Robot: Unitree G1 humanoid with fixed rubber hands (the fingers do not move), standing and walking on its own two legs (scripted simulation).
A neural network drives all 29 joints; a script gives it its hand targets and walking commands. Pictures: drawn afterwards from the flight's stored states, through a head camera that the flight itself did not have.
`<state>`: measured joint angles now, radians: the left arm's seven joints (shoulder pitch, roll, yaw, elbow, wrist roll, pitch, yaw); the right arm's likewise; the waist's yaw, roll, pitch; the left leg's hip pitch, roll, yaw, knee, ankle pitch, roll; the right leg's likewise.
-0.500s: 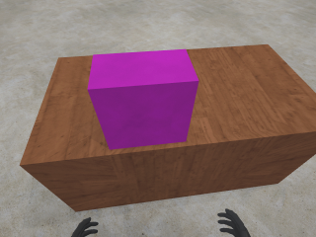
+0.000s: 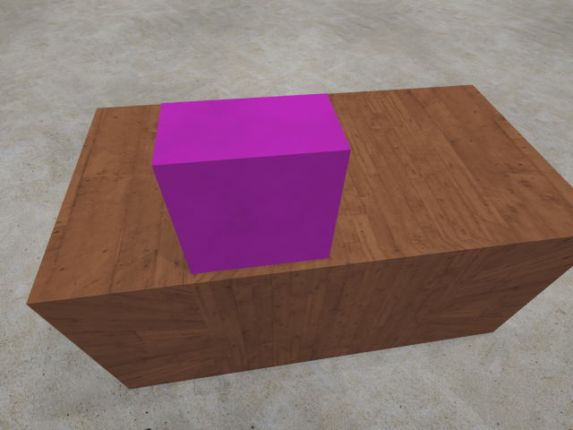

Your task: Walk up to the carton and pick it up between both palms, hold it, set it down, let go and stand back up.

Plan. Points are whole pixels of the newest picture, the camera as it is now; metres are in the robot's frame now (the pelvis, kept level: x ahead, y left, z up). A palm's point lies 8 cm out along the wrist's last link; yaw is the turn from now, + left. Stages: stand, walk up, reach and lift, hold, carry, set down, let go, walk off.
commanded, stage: stand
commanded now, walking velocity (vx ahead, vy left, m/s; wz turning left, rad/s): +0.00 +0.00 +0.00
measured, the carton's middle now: (254, 189) +0.53 +0.06 -0.01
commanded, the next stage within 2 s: walk up in 0.84 s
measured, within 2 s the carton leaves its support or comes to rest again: neither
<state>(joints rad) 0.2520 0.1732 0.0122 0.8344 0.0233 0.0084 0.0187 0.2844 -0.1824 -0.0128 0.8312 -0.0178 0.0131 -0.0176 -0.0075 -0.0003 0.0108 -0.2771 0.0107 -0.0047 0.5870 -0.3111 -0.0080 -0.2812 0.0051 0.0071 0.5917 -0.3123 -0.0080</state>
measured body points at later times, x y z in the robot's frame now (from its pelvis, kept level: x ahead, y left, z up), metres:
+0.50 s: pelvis +0.00 +0.00 +0.01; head +0.02 +0.00 +0.46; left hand +0.01 +0.22 -0.15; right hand +0.02 -0.21 -0.15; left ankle +0.00 +0.13 -0.73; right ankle +0.00 -0.12 -0.73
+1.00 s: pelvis +0.00 +0.00 +0.01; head +0.01 +0.00 +0.46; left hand -0.02 +0.20 -0.15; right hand -0.01 -0.21 -0.15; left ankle +0.00 +0.13 -0.73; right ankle +0.00 -0.12 -0.73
